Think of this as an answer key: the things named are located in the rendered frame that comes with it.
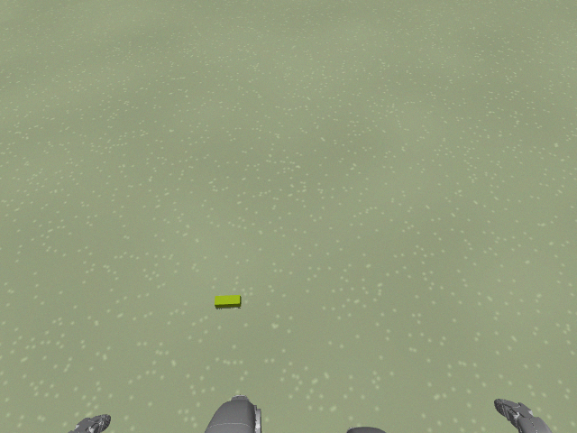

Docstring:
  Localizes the left robot hand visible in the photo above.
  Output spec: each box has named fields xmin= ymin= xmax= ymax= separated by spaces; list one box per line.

xmin=69 ymin=414 xmax=111 ymax=433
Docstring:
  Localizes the small box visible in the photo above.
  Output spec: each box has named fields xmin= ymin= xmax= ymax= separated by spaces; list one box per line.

xmin=215 ymin=295 xmax=242 ymax=308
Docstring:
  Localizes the right robot hand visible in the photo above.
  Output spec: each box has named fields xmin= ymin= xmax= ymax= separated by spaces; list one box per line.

xmin=494 ymin=399 xmax=553 ymax=433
